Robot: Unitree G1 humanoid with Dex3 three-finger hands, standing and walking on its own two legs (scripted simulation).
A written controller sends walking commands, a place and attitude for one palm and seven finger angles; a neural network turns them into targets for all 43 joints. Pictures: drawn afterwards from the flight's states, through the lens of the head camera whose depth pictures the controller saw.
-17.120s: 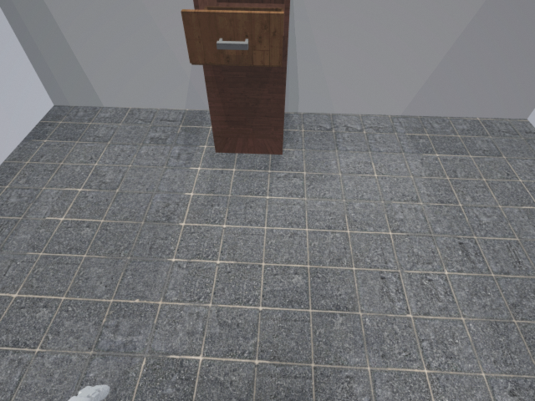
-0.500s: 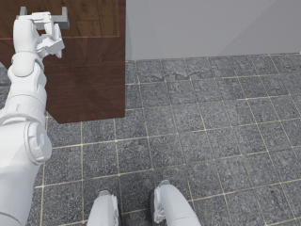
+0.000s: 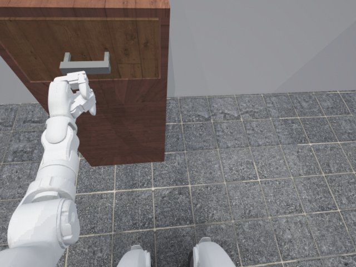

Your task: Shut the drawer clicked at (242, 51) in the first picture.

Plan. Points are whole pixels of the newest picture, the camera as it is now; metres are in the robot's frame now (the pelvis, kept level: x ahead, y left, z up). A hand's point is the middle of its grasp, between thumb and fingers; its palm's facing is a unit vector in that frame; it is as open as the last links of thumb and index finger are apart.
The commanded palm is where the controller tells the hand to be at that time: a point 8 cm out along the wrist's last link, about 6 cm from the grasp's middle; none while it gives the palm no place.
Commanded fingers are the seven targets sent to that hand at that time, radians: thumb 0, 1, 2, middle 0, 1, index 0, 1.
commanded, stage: draw the hand back to the body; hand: left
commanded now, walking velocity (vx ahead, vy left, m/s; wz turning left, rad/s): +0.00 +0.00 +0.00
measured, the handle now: (86, 61) +0.58 +0.19 +0.06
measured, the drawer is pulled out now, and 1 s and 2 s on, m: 0.00 0.00 0.00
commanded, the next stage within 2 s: step back with the hand held close in 1.40 s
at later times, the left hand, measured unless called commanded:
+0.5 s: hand (63, 123) +0.37 +0.19 +0.12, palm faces +0.06 -1.00 -0.03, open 3.3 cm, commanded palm +0.32 +0.23 +0.14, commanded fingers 0.00 0.90 0.90 -1.40 -1.60 -1.40 -1.60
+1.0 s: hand out of the picture +0.25 +0.21 +0.19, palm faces +0.35 -0.88 -0.32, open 3.3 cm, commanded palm +0.20 +0.26 +0.21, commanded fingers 0.00 0.90 0.90 -1.40 -1.60 -1.40 -1.60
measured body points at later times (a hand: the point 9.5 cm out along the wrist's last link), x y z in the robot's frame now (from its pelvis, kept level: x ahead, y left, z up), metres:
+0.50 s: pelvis +0.02 -0.01 +0.04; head +0.06 -0.02 +0.48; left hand +0.36 +0.24 +0.13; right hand +0.15 -0.25 -0.07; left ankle -0.01 +0.09 -0.68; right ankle +0.02 -0.13 -0.68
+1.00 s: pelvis +0.03 -0.02 +0.07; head +0.01 -0.05 +0.52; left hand +0.22 +0.26 +0.21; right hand +0.23 -0.22 -0.02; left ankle -0.01 +0.09 -0.68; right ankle +0.02 -0.13 -0.68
